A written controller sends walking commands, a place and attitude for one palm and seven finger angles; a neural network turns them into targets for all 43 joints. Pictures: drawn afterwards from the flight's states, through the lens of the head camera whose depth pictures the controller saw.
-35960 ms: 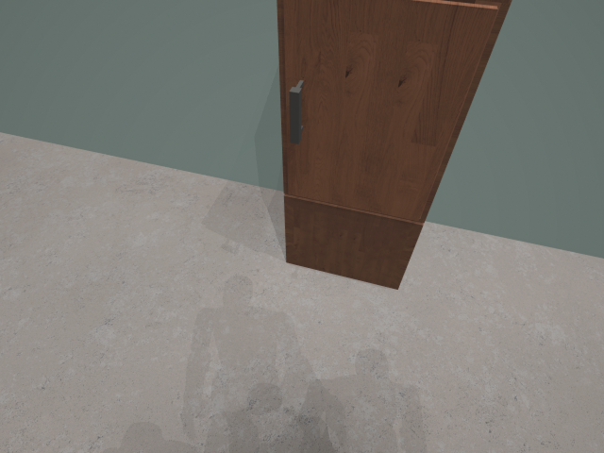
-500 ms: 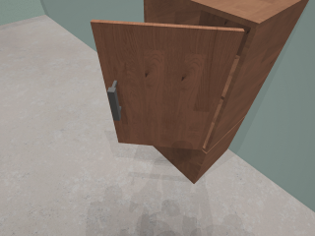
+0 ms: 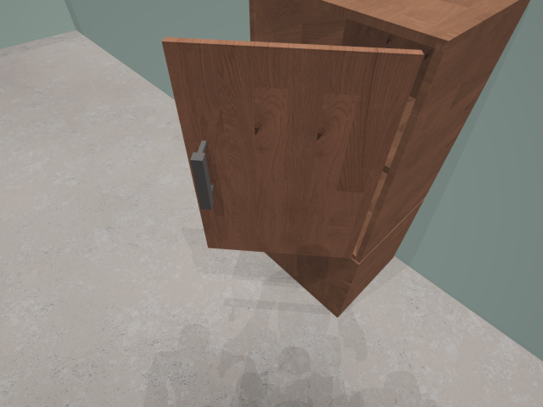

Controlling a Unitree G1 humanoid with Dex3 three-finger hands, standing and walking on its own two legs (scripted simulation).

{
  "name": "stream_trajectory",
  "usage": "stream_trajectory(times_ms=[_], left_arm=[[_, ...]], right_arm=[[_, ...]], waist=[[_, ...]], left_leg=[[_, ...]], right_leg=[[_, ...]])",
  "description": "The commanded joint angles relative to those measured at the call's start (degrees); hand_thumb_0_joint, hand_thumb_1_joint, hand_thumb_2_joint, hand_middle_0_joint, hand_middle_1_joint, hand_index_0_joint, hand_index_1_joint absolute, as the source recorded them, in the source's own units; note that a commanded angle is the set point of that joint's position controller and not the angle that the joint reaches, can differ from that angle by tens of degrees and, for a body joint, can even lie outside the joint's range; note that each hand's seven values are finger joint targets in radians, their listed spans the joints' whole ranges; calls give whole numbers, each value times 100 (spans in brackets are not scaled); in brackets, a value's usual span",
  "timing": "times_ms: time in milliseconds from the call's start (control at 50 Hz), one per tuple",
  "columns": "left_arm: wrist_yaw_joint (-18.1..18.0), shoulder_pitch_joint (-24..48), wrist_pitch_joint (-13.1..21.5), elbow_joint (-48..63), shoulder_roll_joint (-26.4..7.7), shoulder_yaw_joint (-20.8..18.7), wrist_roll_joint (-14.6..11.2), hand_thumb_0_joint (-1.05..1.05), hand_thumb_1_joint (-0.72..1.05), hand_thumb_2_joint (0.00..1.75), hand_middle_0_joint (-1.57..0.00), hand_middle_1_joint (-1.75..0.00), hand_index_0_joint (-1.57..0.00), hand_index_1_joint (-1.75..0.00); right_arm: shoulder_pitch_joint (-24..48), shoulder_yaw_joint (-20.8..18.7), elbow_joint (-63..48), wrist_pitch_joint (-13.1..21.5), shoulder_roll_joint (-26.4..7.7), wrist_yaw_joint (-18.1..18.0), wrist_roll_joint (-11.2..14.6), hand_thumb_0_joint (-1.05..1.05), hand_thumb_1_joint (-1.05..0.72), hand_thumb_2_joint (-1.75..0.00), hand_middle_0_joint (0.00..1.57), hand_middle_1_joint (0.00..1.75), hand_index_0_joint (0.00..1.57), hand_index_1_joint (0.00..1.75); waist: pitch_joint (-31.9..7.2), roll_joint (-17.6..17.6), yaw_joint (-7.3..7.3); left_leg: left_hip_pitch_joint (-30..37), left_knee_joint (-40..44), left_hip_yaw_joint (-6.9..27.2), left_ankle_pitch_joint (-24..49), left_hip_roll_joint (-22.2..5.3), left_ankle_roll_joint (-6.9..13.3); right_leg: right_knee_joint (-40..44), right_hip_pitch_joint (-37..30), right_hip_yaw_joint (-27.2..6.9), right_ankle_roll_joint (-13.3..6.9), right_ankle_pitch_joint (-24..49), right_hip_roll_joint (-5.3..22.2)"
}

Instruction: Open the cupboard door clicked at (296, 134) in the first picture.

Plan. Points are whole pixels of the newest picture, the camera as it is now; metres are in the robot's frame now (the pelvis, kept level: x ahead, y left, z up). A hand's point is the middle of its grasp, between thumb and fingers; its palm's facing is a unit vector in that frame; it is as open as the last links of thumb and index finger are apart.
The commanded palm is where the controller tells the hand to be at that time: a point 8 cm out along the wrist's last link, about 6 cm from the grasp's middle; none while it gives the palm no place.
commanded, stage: come to a stop and stand still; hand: left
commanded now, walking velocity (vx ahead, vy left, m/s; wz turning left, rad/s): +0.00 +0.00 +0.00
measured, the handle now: (205, 175) +0.56 +0.18 -0.01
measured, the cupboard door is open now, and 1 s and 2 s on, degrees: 42 42 42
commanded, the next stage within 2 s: look again from close up in 0.30 s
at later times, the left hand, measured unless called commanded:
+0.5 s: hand out of the picture +0.00 +0.18 -0.17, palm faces +0.00 -0.98 -0.18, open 7.4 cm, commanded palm none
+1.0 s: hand out of the picture +0.04 +0.19 -0.17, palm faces +0.00 -0.98 -0.18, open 7.4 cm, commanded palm +0.12 +0.24 -0.06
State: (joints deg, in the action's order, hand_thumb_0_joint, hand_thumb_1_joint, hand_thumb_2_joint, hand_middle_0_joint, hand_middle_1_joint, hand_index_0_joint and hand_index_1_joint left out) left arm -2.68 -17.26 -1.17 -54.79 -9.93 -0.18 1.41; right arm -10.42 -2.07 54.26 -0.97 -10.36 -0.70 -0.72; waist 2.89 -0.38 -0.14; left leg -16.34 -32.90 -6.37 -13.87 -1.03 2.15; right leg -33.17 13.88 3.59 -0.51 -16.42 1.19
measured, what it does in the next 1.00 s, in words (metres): stands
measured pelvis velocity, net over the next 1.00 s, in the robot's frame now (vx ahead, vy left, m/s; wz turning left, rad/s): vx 0.03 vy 0.02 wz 0.00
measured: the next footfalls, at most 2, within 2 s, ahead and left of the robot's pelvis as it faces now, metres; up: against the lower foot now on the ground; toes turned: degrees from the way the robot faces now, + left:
none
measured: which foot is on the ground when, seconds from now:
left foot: down 0.00-1.00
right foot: down 0.00-1.00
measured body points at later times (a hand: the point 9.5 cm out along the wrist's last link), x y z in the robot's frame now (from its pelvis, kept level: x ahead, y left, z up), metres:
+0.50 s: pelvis -0.01 +0.01 +0.01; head +0.00 +0.02 +0.45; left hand +0.00 +0.24 -0.15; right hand -0.02 -0.22 -0.15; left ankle +0.05 +0.09 -0.73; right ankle +0.02 -0.11 -0.73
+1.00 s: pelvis +0.03 +0.02 +0.01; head +0.05 +0.03 +0.46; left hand +0.04 +0.24 -0.15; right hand +0.08 -0.21 -0.14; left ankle +0.05 +0.09 -0.73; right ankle +0.02 -0.11 -0.73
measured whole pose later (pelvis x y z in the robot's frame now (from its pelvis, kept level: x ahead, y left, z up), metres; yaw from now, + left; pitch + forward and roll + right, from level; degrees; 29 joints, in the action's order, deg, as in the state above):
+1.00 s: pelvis +0.03 +0.02 +0.01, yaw +0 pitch +0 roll -1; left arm -2.1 -16.4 0.8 -61.9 -10.1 1.4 1.1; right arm -11.9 0.6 62.2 1.7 -9.9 -0.9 -0.3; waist 1.3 1.4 -0.6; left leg -13.3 -26.0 -6.4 -12.9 1.0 3.7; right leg -25.2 10.3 2.2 1.3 -14.7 1.8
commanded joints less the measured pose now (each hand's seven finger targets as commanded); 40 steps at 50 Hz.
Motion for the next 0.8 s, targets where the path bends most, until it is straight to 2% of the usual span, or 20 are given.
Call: stream_trajectory(times_ms=[0, 20, 60, 100, 120, 160, 220, 300, 360, 400, 440, 500, 560, 660, 720, 780], left_arm=[[-2, -74, 116, 510, -698, -146, 20, 0, 90, 90, -20, -30, -20, -30], [11, -144, 130, 488, -653, -129, 32, 0, 90, 90, -20, -30, -20, -30], [41, -276, 141, 457, -651, -119, 28, 0, 90, 90, -20, -30, -20, -30], [53, -267, 151, 461, -675, -129, 10, 0, 90, 90, -20, -30, -20, -30], [43, -225, 168, 480, -696, -125, 8, 0, 90, 90, -20, -30, -20, -30], [55, -193, 176, 464, -720, -125, -9, 0, 90, 90, -20, -30, -20, -30], [60, -167, 196, 412, -736, -114, -22, 0, 90, 90, -20, -30, -20, -30], [75, -225, 191, 253, -677, -91, -40, 0, 90, 90, -20, -30, -20, -30], [73, -307, 202, 119, -624, -73, -32, 0, 90, 90, -20, -30, -20, -30], [81, -361, 211, 25, -596, -63, -38, 0, 90, 90, -20, -30, -20, -30], [73, -356, 222, -34, -572, -48, -35, 0, 90, 90, -20, -30, -20, -30], [77, -375, 231, -163, -522, -30, -35, 0, 90, 90, -20, -30, -20, -30], [74, -426, 249, -272, -486, -11, -34, 0, 90, 90, -20, -30, -20, -30], [63, -402, 285, -397, -483, 8, -33, 0, 90, 90, -20, -30, -20, -30], [58, -365, 286, -462, -486, 18, -27, 0, 90, 90, -20, -30, -20, -30], [59, -325, 288, -518, -517, 23, -31, 0, 90, 90, -20, -30, -20, -30]], right_arm=[[-180, -79, -464, 91, -654, 44, -61, 0, -90, -90, 20, 30, 20, 30], [-207, -60, -477, 101, -640, 47, -73, 0, -90, -90, 20, 30, 20, 30], [-248, -42, -473, 86, -675, 57, -74, 0, -90, -90, 20, 30, 20, 30], [-412, -26, -404, 78, -650, 60, -87, 0, -90, -90, 20, 30, 20, 30], [-498, -12, -358, 92, -570, 56, -88, 0, -90, -90, 20, 30, 20, 30], [-645, 14, -269, 96, -563, 62, -88, 0, -90, -90, 20, 30, 20, 30], [-804, 52, -128, 127, -498, 54, -81, 0, -90, -90, 20, 30, 20, 30], [-843, 61, 34, 170, -537, 39, -68, 0, -90, -90, 20, 30, 20, 30], [-830, 68, 154, 192, -528, 26, -54, 0, -90, -90, 20, 30, 20, 30], [-855, 70, 228, 206, -541, 17, -49, 0, -90, -90, 20, 30, 20, 30], [-863, 82, 322, 235, -521, 11, -39, 0, -90, -90, 20, 30, 20, 30], [-846, 75, 396, 251, -539, 2, -27, 0, -90, -90, 20, 30, 20, 30], [-799, 74, 477, 283, -531, -7, -9, 0, -90, -90, 20, 30, 20, 30], [-740, 87, 566, 321, -497, -18, 12, 0, -90, -90, 20, 30, 20, 30], [-700, 95, 634, 329, -498, -31, 22, 0, -90, -90, 20, 30, 20, 30], [-591, 101, 664, 334, -548, -35, 23, 0, -90, -90, 20, 30, 20, 30]], waist=[[413, -393, 55], [490, -217, 3], [372, 136, -27], [260, 212, 29], [257, 161, 65], [169, 325, 89], [91, 239, 104], [108, -24, 63], [174, -5, -1], [47, 3, 3], [61, -99, -8], [76, -75, -10], [-15, -136, -31], [-116, -7, -2], [-71, 117, 10], [-74, 98, 23]], left_leg=[[-520, 1236, 1210, -1335, -682, 162], [-775, 1379, 1277, -1510, -698, 208], [-825, 1313, 1129, -1745, -552, 150], [-575, 1123, 958, -1570, -422, 100], [-469, 1115, 929, -1355, -401, 97], [-376, 990, 837, -1319, -359, 60], [-322, 1020, 842, -1104, -355, 54], [-445, 1260, 1004, -1376, -461, 50], [-649, 1421, 1096, -1433, -519, 74], [-530, 1445, 1085, -1382, -532, 63], [-517, 1536, 1137, -1290, -572, 82], [-447, 1624, 1176, -1279, -605, 86], [-304, 1651, 1168, -1020, -625, 100], [78, 1483, 1012, -285, -595, 87], [254, 1439, 955, 67, -607, 93], [380, 1394, 897, 289, -586, 77]], right_leg=[[672, 702, -458, -201, -962, 214], [682, 495, -371, -191, -817, 190], [852, 472, -539, -203, -1213, 241], [1051, 739, -737, -246, -1598, 342], [1118, 779, -745, -275, -1506, 383], [1225, 883, -856, -289, -1723, 444], [1241, 776, -847, -304, -1546, 455], [1169, 684, -796, -258, -1442, 398], [1125, 405, -735, -230, -1102, 367], [1123, 360, -730, -220, -1028, 373], [1091, 243, -666, -212, -724, 374], [1075, 205, -620, -192, -543, 367], [1047, 48, -550, -167, -128, 391], [1119, 1, -580, -143, 319, 462], [1158, 24, -575, -120, 449, 475], [1181, 28, -617, -106, 538, 497]])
